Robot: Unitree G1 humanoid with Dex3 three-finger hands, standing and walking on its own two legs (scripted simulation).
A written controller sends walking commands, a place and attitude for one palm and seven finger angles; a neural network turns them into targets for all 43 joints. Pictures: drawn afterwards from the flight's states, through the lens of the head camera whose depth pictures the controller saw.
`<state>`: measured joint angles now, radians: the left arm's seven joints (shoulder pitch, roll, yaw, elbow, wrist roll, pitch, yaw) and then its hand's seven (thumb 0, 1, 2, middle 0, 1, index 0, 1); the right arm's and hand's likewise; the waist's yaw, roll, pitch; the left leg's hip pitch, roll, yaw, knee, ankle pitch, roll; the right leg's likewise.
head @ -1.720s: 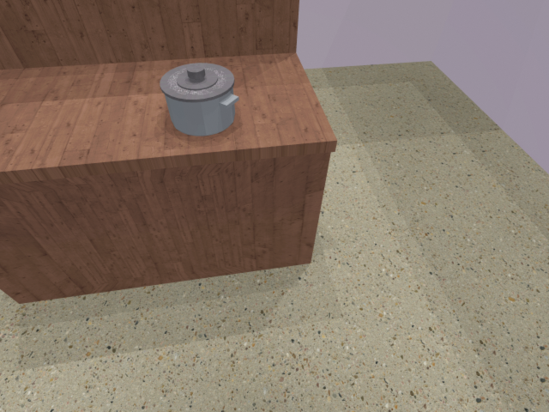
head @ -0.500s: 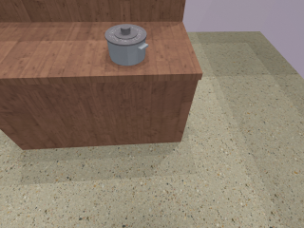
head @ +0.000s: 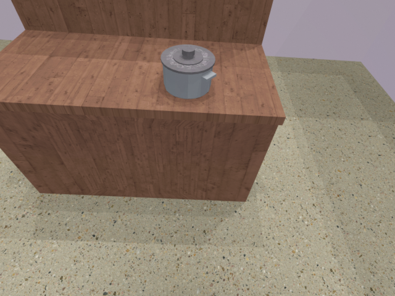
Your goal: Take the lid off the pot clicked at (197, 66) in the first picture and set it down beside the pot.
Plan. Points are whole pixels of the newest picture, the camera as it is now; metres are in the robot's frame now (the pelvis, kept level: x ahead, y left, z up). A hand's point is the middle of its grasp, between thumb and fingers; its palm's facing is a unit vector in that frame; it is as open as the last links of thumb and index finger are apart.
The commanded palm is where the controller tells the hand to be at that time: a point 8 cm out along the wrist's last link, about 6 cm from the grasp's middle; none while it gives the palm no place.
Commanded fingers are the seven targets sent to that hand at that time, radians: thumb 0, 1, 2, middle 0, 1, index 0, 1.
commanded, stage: take the last steps up to it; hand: left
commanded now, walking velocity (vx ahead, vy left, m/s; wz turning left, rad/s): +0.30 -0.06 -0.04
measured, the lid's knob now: (188, 51) +0.86 +0.08 +0.06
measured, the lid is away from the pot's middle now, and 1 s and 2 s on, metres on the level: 0.00 0.00 0.00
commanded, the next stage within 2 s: come to a stop and stand still in 0.70 s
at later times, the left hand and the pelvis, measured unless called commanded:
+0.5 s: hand (152, 272) +0.20 +0.12 -0.16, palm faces +0.05 -0.98 -0.20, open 7.2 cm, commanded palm none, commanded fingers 0.00 0.90 0.90 -0.20 -0.30 -0.20 -0.30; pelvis +0.17 -0.07 +0.01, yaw +1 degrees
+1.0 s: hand (157, 213) +0.36 +0.13 -0.17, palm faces +0.06 -0.98 -0.20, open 7.3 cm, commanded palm none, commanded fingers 0.00 0.90 0.90 -0.20 -0.30 -0.20 -0.30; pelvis +0.34 -0.05 +0.00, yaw +2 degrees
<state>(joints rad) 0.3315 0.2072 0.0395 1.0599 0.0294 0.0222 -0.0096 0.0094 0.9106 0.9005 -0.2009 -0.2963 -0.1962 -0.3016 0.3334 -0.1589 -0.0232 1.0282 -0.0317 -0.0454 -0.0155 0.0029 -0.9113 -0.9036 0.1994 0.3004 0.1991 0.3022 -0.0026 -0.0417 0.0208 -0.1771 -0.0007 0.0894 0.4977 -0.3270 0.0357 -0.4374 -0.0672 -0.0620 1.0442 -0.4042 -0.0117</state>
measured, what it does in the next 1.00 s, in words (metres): walks ahead: right foot, then left foot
